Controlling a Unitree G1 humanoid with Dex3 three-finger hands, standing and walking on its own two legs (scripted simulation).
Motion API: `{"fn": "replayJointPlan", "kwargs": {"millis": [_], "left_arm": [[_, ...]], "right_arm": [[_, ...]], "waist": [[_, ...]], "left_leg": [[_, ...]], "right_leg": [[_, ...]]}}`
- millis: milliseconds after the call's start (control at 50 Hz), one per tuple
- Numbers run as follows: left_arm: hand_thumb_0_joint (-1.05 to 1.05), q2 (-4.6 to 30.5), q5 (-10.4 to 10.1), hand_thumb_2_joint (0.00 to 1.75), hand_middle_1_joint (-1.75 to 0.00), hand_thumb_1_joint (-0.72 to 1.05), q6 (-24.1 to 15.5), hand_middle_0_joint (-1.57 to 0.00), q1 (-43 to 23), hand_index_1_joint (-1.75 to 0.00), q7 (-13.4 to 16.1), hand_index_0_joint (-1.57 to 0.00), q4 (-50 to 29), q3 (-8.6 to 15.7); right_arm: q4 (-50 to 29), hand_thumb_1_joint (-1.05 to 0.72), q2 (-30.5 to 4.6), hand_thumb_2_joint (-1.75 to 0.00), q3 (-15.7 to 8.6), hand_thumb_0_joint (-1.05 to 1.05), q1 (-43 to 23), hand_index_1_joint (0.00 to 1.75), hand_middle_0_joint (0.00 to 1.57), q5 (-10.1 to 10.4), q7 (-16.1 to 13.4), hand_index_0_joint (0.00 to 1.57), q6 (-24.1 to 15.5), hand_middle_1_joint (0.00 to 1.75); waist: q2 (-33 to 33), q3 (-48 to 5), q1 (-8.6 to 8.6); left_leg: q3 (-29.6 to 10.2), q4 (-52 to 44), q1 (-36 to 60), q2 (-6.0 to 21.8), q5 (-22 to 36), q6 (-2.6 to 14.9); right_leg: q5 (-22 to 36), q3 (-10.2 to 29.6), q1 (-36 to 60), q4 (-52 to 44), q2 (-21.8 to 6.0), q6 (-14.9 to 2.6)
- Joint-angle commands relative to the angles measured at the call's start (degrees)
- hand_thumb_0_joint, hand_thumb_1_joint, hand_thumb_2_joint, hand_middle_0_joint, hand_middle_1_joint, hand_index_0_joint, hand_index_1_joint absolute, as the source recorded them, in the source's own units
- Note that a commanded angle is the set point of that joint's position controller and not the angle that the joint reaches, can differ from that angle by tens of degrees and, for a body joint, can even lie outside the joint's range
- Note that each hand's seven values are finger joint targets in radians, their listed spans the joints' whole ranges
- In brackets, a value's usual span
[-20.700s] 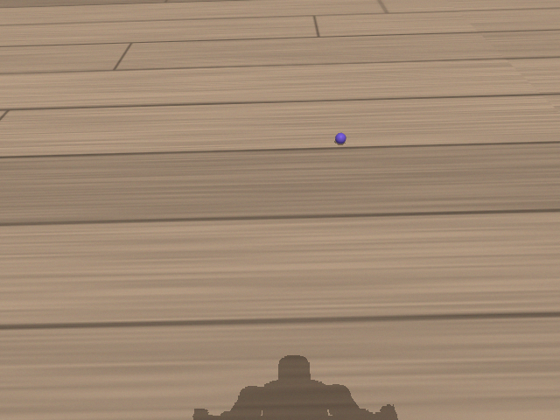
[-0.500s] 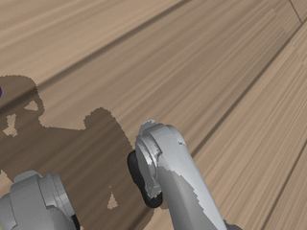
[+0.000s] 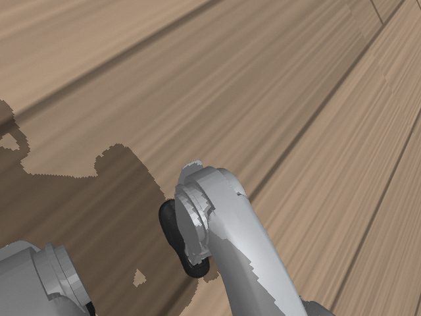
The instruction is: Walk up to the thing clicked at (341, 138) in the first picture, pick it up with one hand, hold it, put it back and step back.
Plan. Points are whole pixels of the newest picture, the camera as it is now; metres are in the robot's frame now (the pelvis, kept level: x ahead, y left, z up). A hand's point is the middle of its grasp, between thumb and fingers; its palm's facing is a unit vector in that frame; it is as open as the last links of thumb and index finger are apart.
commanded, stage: rest palm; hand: left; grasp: from above
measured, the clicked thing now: out of the picture +0.52 +0.24 -0.29
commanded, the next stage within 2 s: close in 0.12 s
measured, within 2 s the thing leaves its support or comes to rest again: neither
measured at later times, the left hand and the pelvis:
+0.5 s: hand out of the picture +0.49 +0.23 -0.27, palm faces -0.46 -0.13 -0.88, open 12.7 cm; pelvis +0.00 +0.00 +0.00, yaw -1 degrees
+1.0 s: hand out of the picture +0.50 +0.24 -0.27, palm faces -0.46 -0.13 -0.88, open 11.6 cm; pelvis +0.00 +0.00 +0.01, yaw -1 degrees
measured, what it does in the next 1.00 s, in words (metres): stands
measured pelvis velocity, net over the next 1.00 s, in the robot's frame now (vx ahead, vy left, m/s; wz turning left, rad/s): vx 0.00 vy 0.00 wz -0.02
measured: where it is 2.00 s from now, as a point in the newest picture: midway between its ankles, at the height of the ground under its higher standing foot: (142, 290)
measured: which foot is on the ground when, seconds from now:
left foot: down 0.00-1.00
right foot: down 0.00-1.00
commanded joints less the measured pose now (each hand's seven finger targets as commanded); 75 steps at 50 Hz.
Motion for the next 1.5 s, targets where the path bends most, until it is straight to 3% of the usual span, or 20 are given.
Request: {"fn": "replayJointPlan", "kwargs": {"millis": [0,20,120,160,260,280,340,480,520,680,740,820,940,960,1020,1080,1200,1280,1400,1480], "left_arm": [[0.00,8.6,-0.5,1.00,-1.19,-0.38,0.8,-0.08,-19.1,-1.13,2.4,-0.14,-7.9,0.2],[0.00,9.7,-0.4,1.00,-1.20,-0.38,1.0,-0.08,-19.1,-1.14,2.7,-0.14,-7.5,1.0],[0.00,7.3,-1.3,1.03,-1.19,-0.40,2.2,-0.09,-15.0,-1.14,1.1,-0.13,-3.3,-0.7],[0.00,8.9,-1.8,1.07,-1.20,-0.41,2.2,-0.09,-15.8,-1.16,0.6,-0.13,-5.2,0.2],[0.00,7.6,-2.9,1.00,-1.18,-0.38,1.3,-0.10,-15.7,-1.13,-0.7,-0.14,-6.1,-0.7],[0.00,6.7,-3.2,1.00,-1.17,-0.37,1.1,-0.10,-15.2,-1.12,-1.1,-0.15,-4.9,-1.9],[0.00,9.3,-3.1,1.01,-1.17,-0.37,0.2,-0.11,-17.4,-1.13,-0.8,-0.15,-6.9,-1.7],[0.00,9.1,-2.2,0.98,-1.13,-0.34,-0.7,-0.14,-18.1,-1.09,1.4,-0.18,-7.7,-2.5],[0.00,10.4,-1.1,0.99,-1.12,-0.33,-0.2,-0.16,-18.3,-1.09,2.4,-0.19,-7.7,-1.9],[0.00,10.2,-2.5,0.95,-1.08,-0.30,2.6,-0.18,-16.5,-1.05,1.9,-0.21,-5.2,-1.3],[0.00,11.2,-3.6,0.95,-1.08,-0.28,2.9,-0.20,-16.0,-1.05,0.8,-0.22,-6.4,-0.9],[0.00,9.6,-4.7,0.93,-1.08,-0.22,2.3,-0.23,-15.3,-1.04,-0.7,-0.27,-7.1,-1.5],[0.00,12.3,-3.8,0.91,-1.07,-0.12,0.9,-0.30,-15.7,-1.02,-0.9,-0.34,-9.9,-0.5],[0.00,10.6,-3.8,0.89,-1.06,-0.10,0.7,-0.30,-15.7,-1.01,-1.1,-0.35,-8.5,-1.1],[0.00,12.9,-3.7,0.86,-1.06,-0.05,0.3,-0.32,-14.9,-1.00,-0.8,-0.38,-8.8,-1.1],[0.00,10.7,-3.5,0.84,-1.06,0.02,0.0,-0.36,-16.0,-0.99,-0.8,-0.43,-7.3,-2.0],[0.00,11.9,-3.1,0.72,-1.02,0.09,-0.1,-0.39,-16.2,-0.92,0.0,-0.48,-7.0,-2.5],[0.00,9.9,-3.3,0.71,-1.02,0.16,0.2,-0.43,-15.2,-0.92,-0.2,-0.52,-6.7,-3.1],[0.00,11.6,-2.9,0.68,-1.00,0.27,0.7,-0.51,-16.2,-0.89,0.9,-0.61,-8.0,-1.9],[0.00,12.5,-3.2,0.64,-0.97,0.29,1.2,-0.52,-16.3,-0.86,1.1,-0.63,-8.4,-1.8]], "right_arm": [[1.7,-0.91,-18.9,-0.90,-4.9,0.00,13.0,0.30,0.20,0.6,-0.2,0.20,0.1,0.30],[1.9,-0.91,-19.1,-0.90,-5.0,0.00,13.2,0.30,0.20,0.7,-0.2,0.20,0.3,0.30],[0.8,-0.91,-18.9,-0.90,-4.1,0.00,12.4,0.30,0.20,0.8,0.2,0.20,0.1,0.30],[1.1,-0.91,-19.3,-0.90,-4.2,0.00,13.6,0.30,0.20,0.8,0.0,0.20,0.3,0.30],[0.4,-0.90,-20.0,-0.90,-4.3,0.00,13.9,0.30,0.20,1.0,-0.4,0.20,0.1,0.30],[0.1,-0.90,-19.5,-0.90,-3.8,0.00,13.1,0.30,0.20,0.8,-0.4,0.20,0.0,0.30],[0.5,-0.90,-19.7,-0.90,-3.3,0.00,13.7,0.30,0.20,0.8,-0.9,0.20,0.0,0.30],[0.5,-0.90,-19.7,-0.90,-2.3,0.00,12.5,0.30,0.20,0.1,-1.2,0.20,-0.7,0.30],[0.3,-0.90,-19.7,-0.90,-2.3,0.00,12.0,0.30,0.20,0.4,-1.2,0.20,-0.6,0.30],[0.1,-0.90,-20.3,-0.90,-2.3,0.00,13.0,0.30,0.20,0.4,-0.2,0.20,-0.6,0.30],[-0.1,-0.90,-20.2,-0.90,-2.3,0.00,13.3,0.30,0.20,0.8,-0.4,0.20,-0.5,0.30],[-0.4,-0.90,-20.3,-0.90,-2.1,0.00,13.3,0.30,0.20,0.8,-0.4,0.20,-0.6,0.30],[0.1,-0.90,-20.4,-0.90,-2.1,0.00,14.6,0.30,0.20,1.0,-1.4,0.20,0.2,0.30],[-0.2,-0.90,-20.2,-0.90,-1.9,0.00,14.2,0.30,0.20,0.9,-1.3,0.20,0.0,0.30],[-0.2,-0.90,-20.1,-0.90,-2.1,0.00,13.9,0.30,0.20,1.1,-2.0,0.20,0.5,0.30],[0.5,-0.90,-20.0,-0.90,-1.9,0.00,14.4,0.30,0.20,0.8,-2.1,0.20,0.4,0.30],[-0.2,-0.90,-19.9,-0.90,-1.6,0.00,12.7,0.30,0.20,0.8,-2.9,0.20,0.7,0.30],[-0.5,-0.90,-19.6,-0.90,-1.1,0.00,12.5,0.30,0.20,0.6,-2.5,0.20,0.3,0.30],[0.0,-0.90,-20.3,-0.90,-1.5,0.00,12.3,0.30,0.20,0.8,-2.4,0.20,0.3,0.30],[-0.2,-0.90,-19.7,-0.90,-1.0,0.00,12.0,0.30,0.20,0.7,-2.1,0.20,0.0,0.30]], "waist": [[33.2,-40.1,-4.64],[34.2,-40.8,-4.28],[30.1,-35.5,-5.38],[30.3,-37.6,-4.88],[30.1,-37.6,-5.17],[28.7,-35.6,-6.12],[28.4,-37.4,-5.90],[31.9,-36.2,-7.05],[33.2,-36.3,-6.32],[31.7,-34.6,-7.24],[30.6,-36.2,-6.30],[30.5,-36.3,-6.85],[31.9,-38.3,-5.81],[31.1,-36.3,-6.27],[29.8,-37.2,-5.61],[30.1,-34.5,-6.82],[30.0,-34.0,-6.74],[29.7,-33.6,-7.29],[33.8,-35.1,-6.97],[32.5,-34.4,-6.77]], "left_leg": [[5.2,-16.2,30.3,2.8,16.9,0.68],[4.8,-16.8,30.6,2.9,17.3,0.48],[5.5,-15.9,26.2,2.6,16.0,1.16],[5.7,-16.0,26.7,2.5,16.6,1.39],[4.2,-16.8,28.2,2.9,15.8,0.93],[4.4,-16.5,27.3,2.9,14.2,1.17],[4.8,-16.7,26.1,2.8,13.7,1.52],[4.1,-17.1,29.8,3.2,13.7,0.69],[3.8,-17.0,30.7,3.4,15.2,0.42],[4.1,-16.8,28.0,3.3,16.5,0.77],[4.5,-16.7,27.2,3.1,16.3,1.09],[3.9,-16.5,29.0,3.4,17.9,0.88],[4.5,-17.0,28.8,3.3,18.2,0.73],[4.2,-16.3,28.6,3.3,17.7,0.67],[5.1,-17.2,26.5,3.1,14.9,1.30],[4.5,-17.4,26.6,3.2,14.3,1.02],[3.9,-18.8,26.8,3.5,11.7,0.88],[3.7,-17.9,27.5,3.5,14.1,0.85],[2.4,-18.5,31.8,4.2,16.7,-0.18],[3.7,-17.9,28.8,3.8,15.5,0.49]], "right_leg": [[15.6,-8.7,23.9,-8.2,1.3,-5.40],[15.6,-8.9,23.7,-8.2,1.4,-5.56],[15.0,-8.9,24.5,-8.7,1.7,-5.40],[15.3,-8.7,26.2,-9.4,1.9,-5.29],[13.9,-9.6,24.0,-9.2,1.7,-5.50],[13.1,-9.5,24.3,-9.5,1.9,-5.43],[13.3,-9.2,27.7,-10.2,2.2,-5.24],[13.9,-9.9,25.7,-9.8,2.0,-5.19],[15.0,-9.8,24.8,-9.3,1.8,-5.30],[16.1,-9.5,26.1,-10.0,1.7,-4.98],[15.7,-9.3,27.8,-10.4,2.0,-5.11],[16.4,-9.9,27.2,-10.1,2.0,-5.28],[16.4,-9.7,29.8,-10.9,2.2,-5.61],[15.9,-9.9,27.5,-10.5,1.9,-5.63],[14.3,-9.5,30.9,-11.8,2.7,-5.32],[13.6,-10.0,27.9,-11.5,2.3,-5.48],[12.0,-10.1,27.3,-11.6,2.4,-5.37],[14.2,-10.2,26.7,-11.3,2.1,-5.17],[15.7,-10.3,24.3,-10.5,1.6,-5.47],[15.4,-9.7,27.0,-11.1,2.0,-5.26]]}}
